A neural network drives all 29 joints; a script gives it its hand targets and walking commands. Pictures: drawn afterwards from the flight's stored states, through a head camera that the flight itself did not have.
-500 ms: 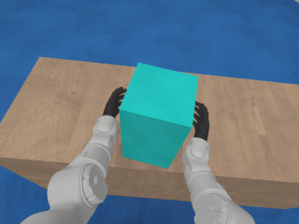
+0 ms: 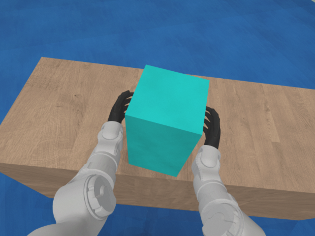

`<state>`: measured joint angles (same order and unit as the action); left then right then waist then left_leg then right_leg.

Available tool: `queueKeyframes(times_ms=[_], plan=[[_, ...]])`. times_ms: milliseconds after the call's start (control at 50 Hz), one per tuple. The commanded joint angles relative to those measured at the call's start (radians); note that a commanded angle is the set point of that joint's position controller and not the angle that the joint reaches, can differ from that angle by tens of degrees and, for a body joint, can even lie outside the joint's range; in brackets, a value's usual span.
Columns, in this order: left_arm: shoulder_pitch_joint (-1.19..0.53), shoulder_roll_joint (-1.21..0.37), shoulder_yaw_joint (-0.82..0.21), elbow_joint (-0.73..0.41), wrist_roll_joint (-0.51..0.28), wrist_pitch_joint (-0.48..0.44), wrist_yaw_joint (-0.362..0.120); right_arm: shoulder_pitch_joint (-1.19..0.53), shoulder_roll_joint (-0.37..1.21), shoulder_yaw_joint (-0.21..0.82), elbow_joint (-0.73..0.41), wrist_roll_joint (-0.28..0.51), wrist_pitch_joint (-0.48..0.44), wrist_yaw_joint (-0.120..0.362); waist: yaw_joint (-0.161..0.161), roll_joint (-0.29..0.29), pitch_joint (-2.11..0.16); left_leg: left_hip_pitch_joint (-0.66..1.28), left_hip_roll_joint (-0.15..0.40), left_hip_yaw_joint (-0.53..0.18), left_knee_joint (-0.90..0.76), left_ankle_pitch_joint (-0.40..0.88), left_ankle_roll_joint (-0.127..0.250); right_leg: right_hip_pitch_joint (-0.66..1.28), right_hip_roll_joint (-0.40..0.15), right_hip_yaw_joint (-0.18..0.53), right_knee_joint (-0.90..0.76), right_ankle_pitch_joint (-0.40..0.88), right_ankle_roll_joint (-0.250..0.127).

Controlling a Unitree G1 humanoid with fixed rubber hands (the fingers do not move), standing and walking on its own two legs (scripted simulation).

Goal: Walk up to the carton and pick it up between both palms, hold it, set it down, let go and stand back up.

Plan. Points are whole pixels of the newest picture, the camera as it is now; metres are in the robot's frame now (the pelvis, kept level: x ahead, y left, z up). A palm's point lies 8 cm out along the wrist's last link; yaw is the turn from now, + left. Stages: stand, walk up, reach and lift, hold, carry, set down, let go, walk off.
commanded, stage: set down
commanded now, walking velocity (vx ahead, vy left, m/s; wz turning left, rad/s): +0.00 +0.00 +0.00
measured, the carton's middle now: (163, 128) +0.43 -0.01 -0.03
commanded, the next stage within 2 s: none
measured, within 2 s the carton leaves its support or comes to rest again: neither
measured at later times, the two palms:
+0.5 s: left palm (117, 119) +0.43 +0.12 +0.01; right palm (210, 141) +0.37 -0.13 +0.01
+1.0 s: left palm (117, 119) +0.44 +0.12 +0.00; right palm (210, 142) +0.37 -0.13 +0.01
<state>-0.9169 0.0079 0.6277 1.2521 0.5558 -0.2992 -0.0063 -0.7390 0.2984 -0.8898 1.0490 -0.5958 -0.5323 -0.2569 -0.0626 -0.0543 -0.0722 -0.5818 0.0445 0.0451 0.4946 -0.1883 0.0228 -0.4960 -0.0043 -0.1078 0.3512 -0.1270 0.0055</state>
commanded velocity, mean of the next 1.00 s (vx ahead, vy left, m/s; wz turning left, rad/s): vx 0.00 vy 0.00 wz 0.00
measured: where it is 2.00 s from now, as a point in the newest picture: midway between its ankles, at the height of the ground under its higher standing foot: outside the picture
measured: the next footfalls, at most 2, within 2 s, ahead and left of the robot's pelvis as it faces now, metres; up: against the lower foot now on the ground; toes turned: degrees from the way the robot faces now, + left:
none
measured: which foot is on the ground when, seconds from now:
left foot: down 0.00-1.00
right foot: down 0.00-1.00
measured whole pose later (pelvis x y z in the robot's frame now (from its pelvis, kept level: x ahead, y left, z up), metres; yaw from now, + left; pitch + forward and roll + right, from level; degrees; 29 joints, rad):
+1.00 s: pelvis -0.01 +0.01 -0.01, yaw -1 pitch +17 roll -3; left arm -0.93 0.03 0.64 1.25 0.59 -0.30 0.01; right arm -0.78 0.24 -0.87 1.15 -0.59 -0.58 -0.22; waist -0.08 -0.05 -0.08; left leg -0.67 0.05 0.06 0.61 -0.24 0.04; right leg -0.59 -0.01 -0.08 0.47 -0.17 0.02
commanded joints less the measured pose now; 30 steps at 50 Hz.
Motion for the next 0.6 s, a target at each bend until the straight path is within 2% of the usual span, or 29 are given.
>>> queueKeyframes(times_ms=[0,260,340,580], plan=[[-0.415,-0.522,-0.173,0.061,0.084,-0.01,-0.115,-0.441,0.503,0.289,0.166,-0.153,0.005,0.161,0.01,0.149,-0.496,0.257,-0.016,0.023,-0.017,0.227,-0.042,0.206,0.026,-0.017,0.016,0.146,-0.013],[-0.386,-0.5,-0.139,0.051,0.114,0.0,-0.115,-0.41,0.5,0.257,0.19,-0.176,0.001,0.161,0.009,0.129,-0.457,0.224,-0.016,0.021,-0.001,0.181,-0.029,0.169,0.023,-0.013,0.034,0.102,-0.008],[-0.384,-0.504,-0.141,0.044,0.121,-0.002,-0.109,-0.405,0.496,0.25,0.202,-0.178,-0.006,0.164,0.012,0.147,-0.47,0.251,-0.012,0.016,0.014,0.215,-0.037,0.124,0.029,-0.019,0.036,0.087,-0.012],[-0.358,-0.483,-0.125,0.041,0.133,0.004,-0.102,-0.375,0.478,0.233,0.221,-0.174,-0.003,0.171,0.011,0.151,-0.44,0.236,-0.011,0.009,0.037,0.195,-0.033,0.064,0.029,-0.017,0.054,0.037,-0.015]])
